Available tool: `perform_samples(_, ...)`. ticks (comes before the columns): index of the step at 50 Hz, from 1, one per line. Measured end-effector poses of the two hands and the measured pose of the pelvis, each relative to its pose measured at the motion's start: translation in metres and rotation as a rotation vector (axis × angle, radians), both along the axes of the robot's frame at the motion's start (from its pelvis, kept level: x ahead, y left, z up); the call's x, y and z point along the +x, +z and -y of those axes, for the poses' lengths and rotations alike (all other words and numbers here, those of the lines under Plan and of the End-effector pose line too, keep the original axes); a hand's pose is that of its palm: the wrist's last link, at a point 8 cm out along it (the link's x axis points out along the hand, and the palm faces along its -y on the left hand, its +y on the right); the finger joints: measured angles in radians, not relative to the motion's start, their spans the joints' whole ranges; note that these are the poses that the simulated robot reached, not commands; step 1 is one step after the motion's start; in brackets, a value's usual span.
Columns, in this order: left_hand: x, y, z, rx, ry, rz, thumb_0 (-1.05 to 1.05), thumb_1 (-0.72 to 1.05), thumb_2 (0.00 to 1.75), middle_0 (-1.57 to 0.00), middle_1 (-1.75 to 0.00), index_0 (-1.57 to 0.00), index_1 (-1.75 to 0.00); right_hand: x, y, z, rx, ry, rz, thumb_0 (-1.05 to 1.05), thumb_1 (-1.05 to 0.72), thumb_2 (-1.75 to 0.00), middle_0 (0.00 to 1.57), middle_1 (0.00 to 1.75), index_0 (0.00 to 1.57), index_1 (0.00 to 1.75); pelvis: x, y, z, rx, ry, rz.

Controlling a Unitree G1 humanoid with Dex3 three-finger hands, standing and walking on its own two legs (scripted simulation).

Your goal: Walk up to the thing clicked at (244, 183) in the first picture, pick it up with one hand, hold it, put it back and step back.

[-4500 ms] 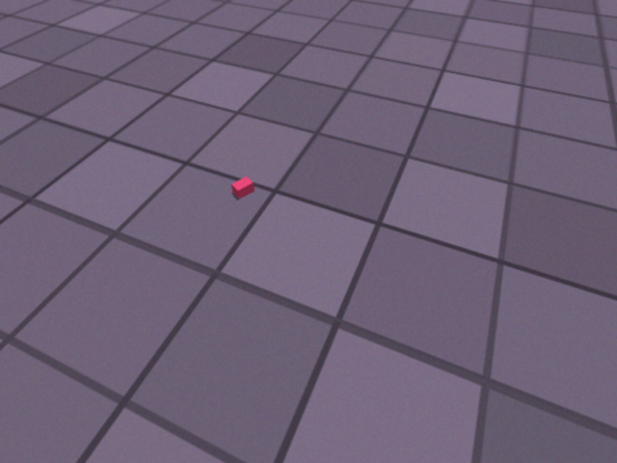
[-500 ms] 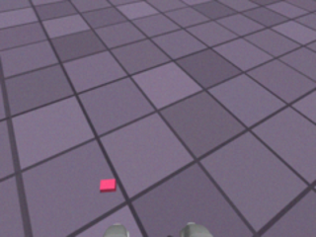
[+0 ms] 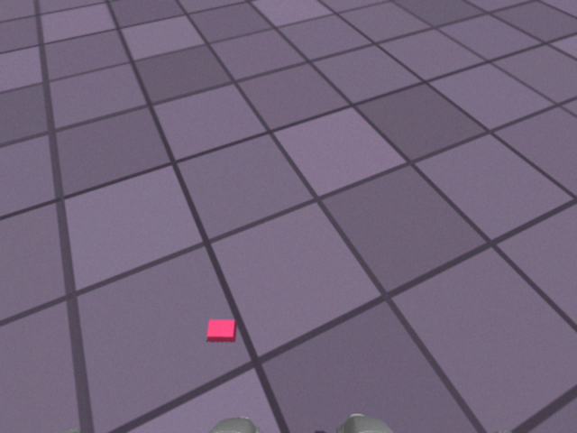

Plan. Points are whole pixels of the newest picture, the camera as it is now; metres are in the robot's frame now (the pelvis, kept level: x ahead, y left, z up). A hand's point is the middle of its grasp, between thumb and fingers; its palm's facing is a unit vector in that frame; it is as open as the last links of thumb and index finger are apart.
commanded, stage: walk up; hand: left
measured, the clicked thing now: (222, 330) +0.48 +0.25 -0.72
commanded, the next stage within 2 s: stand in 1.16 s
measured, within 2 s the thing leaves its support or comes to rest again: neither
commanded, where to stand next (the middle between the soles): +0.09 +0.03 m, yaw -2 degrees
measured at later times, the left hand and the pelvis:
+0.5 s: hand out of the picture +0.10 +0.28 -0.12, palm faces -0.02 -0.92 -0.40, open 7.4 cm; pelvis +0.01 +0.01 +0.03, yaw -1 degrees
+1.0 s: hand out of the picture +0.12 +0.27 -0.12, palm faces -0.06 -0.92 -0.38, open 7.4 cm; pelvis +0.02 +0.01 +0.04, yaw -2 degrees
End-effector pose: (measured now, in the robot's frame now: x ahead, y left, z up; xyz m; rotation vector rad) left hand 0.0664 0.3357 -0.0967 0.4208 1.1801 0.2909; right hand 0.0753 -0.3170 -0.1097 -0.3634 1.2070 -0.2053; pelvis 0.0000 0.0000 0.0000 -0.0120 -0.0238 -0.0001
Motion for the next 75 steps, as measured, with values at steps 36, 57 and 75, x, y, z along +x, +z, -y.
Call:
perform_samples(36, 0.042, 0.020, 0.023, -0.078, -0.053, 0.001, 0.00, 0.90, 0.90, -0.21, -0.30, -0.20, -0.30, 0.030, 0.028, -0.015, 0.045, -0.057, 0.030, 0.01, -0.91, -0.90, 0.21, 0.30, 0.21, 0.30, 0.016, 0.033, -0.007, 0.017, -0.031, 0.014)
perform_samples(57, 0.058, 0.019, 0.026, -0.090, -0.059, -0.016, 0.00, 0.90, 0.90, -0.21, -0.30, -0.20, -0.30, 0.008, 0.023, -0.021, 0.053, -0.106, -0.037, 0.01, -0.91, -0.90, 0.21, 0.30, 0.21, 0.30, 0.028, 0.035, -0.009, 0.016, -0.040, 0.013)
perform_samples(75, 0.057, 0.019, 0.046, -0.143, -0.041, 0.002, 0.00, 0.90, 0.90, -0.21, -0.30, -0.20, -0.30, 0.036, 0.034, -0.021, 0.049, -0.051, 0.040, 0.01, -0.91, -0.90, 0.21, 0.30, 0.21, 0.30, 0.028, 0.040, -0.001, 0.014, -0.026, 0.020)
